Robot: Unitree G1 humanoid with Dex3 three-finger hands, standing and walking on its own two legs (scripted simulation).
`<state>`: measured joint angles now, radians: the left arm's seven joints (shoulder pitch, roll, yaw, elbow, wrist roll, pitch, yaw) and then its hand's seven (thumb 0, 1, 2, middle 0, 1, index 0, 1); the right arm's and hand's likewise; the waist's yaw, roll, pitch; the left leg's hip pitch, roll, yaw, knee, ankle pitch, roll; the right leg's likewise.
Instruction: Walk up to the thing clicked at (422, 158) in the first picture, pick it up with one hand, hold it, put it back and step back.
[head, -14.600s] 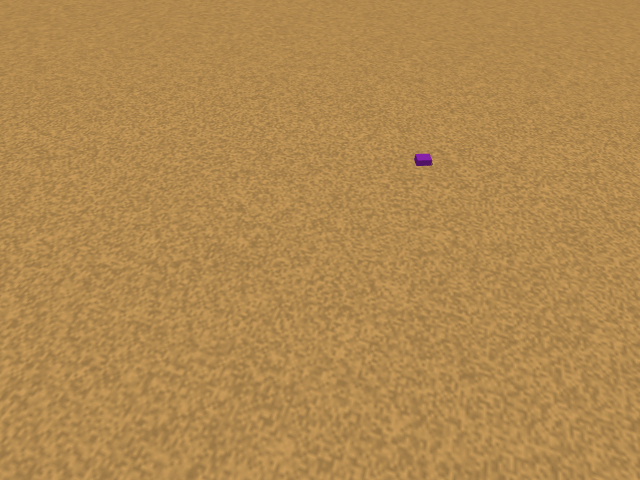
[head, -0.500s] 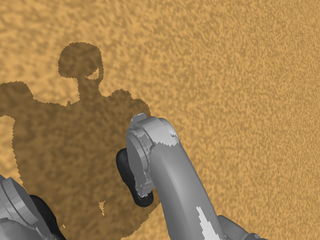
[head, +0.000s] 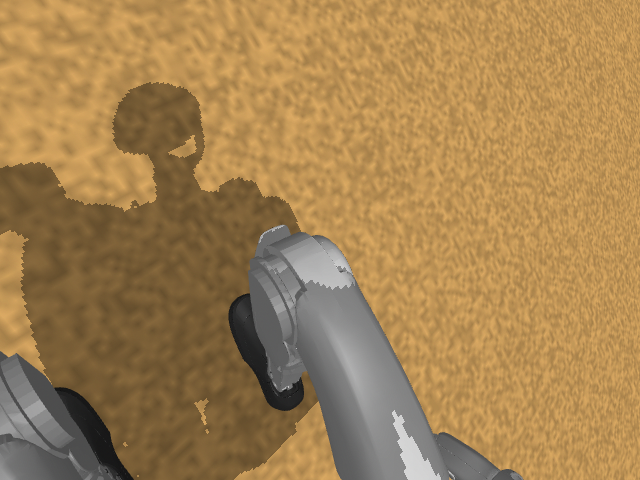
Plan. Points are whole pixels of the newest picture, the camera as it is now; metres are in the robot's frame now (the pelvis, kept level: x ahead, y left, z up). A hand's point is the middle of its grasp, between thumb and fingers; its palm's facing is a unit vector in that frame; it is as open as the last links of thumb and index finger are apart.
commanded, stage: close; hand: left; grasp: from above
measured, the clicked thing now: out of the picture +0.44 +0.33 -0.30
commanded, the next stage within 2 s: settle in 0.88 s
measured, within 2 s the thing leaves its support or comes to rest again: leaves its support in 1.34 s
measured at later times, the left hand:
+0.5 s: hand out of the picture +0.44 +0.33 -0.27, palm faces -0.30 -0.33 -0.89, open 10.2 cm
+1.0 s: hand out of the picture +0.44 +0.33 -0.26, palm faces -0.30 -0.31 -0.90, open 8.2 cm
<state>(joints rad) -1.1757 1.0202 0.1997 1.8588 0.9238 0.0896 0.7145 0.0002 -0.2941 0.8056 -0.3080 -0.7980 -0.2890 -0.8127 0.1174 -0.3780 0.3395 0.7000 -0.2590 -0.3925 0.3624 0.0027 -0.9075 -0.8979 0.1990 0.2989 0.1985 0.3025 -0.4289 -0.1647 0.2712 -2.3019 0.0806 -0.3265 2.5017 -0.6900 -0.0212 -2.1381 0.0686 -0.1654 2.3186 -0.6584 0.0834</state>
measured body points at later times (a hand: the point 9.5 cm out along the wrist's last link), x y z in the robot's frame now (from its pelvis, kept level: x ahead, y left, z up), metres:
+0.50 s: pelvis +0.00 +0.00 +0.00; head +0.29 +0.12 +0.32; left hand +0.45 +0.34 -0.21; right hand +0.02 -0.24 -0.04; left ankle +0.07 +0.14 -0.29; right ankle +0.12 -0.13 -0.29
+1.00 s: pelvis +0.00 +0.00 +0.00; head +0.29 +0.12 +0.32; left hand +0.45 +0.34 -0.21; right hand +0.02 -0.24 -0.04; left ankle +0.07 +0.14 -0.29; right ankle +0.12 -0.13 -0.29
